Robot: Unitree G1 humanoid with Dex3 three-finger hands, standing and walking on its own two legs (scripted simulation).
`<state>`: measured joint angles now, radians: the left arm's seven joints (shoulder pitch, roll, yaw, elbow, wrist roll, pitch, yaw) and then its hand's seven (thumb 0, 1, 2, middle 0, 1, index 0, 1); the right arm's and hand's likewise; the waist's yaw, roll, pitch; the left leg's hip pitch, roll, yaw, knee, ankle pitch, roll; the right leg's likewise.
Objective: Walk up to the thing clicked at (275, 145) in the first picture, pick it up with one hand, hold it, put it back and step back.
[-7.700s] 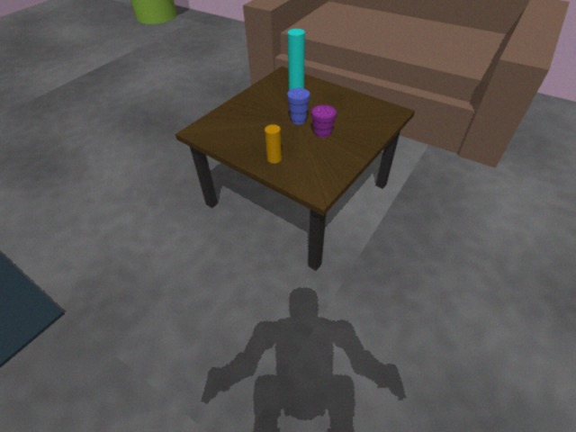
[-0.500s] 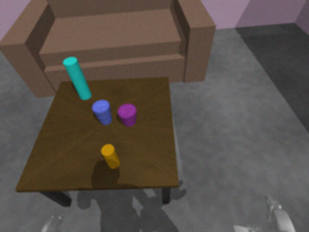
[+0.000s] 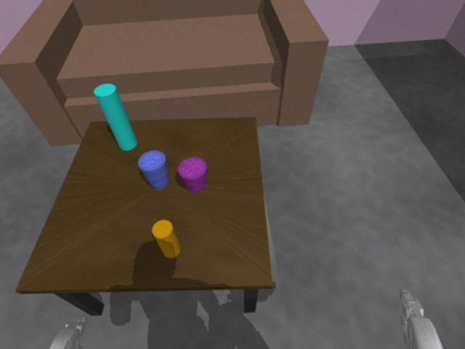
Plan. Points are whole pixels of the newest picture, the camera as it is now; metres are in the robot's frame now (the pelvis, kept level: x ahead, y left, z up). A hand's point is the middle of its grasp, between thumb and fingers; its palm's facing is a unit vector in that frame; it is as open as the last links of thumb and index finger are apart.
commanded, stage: go down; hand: left
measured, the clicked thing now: (167, 239) +0.45 +0.21 -0.26
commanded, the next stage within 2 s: none
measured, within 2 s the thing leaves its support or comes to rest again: neither
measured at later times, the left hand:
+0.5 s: hand out of the picture +0.15 +0.27 -0.09, palm faces +0.10 -0.94 -0.31, open 17.4 cm
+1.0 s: hand (64, 317) +0.21 +0.31 -0.05, palm faces +0.19 -0.94 -0.29, open 17.4 cm
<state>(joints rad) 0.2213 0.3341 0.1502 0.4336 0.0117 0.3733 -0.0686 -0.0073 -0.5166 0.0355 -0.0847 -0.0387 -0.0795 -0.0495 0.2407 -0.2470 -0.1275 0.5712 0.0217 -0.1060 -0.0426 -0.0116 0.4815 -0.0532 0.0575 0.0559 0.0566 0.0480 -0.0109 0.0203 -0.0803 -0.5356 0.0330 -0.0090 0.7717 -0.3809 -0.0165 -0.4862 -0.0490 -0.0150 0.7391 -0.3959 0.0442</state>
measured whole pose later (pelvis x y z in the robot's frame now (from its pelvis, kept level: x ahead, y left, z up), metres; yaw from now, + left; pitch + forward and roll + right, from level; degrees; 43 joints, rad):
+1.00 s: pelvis -0.01 +0.00 -0.03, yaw +1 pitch +10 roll -2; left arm 0.17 0.48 0.34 0.24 -0.08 0.40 -0.18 -0.01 -0.54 0.10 -0.06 -0.05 -0.05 -0.07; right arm 0.42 -0.23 -0.07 0.26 0.04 -0.14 -0.13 -0.02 0.52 -0.05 0.06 0.06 0.06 0.05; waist -0.02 0.01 -0.14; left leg -0.69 0.03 -0.04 0.97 -0.46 -0.02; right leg -0.62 -0.05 -0.04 0.93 -0.48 0.04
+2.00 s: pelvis -0.03 +0.01 -0.03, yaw -1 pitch +14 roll -3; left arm -0.49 0.81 0.58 1.08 -0.10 -0.10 -0.51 -0.01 -0.51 0.08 -0.04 -0.03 -0.04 -0.04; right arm 0.34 -0.26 0.01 0.33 0.01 -0.18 -0.08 -0.02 0.53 -0.05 0.06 0.06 0.06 0.05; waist -0.09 -0.02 -0.11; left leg -0.80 0.06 -0.03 0.97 -0.42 -0.01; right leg -0.72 -0.02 -0.02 0.89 -0.41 0.05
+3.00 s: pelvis -0.07 +0.00 -0.16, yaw -4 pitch +31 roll -7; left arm -0.57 0.73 0.70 1.18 -0.17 -0.61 -0.45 -0.02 -0.58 0.02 -0.05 -0.06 -0.06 -0.06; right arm 0.37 -0.30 -0.05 -0.08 -0.07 -0.21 0.03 -0.01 0.50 -0.06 0.06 0.06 0.06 0.05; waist -0.31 -0.07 -0.15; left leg -1.55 0.07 -0.12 1.59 -0.58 -0.02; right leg -1.46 0.00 -0.06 1.50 -0.58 0.04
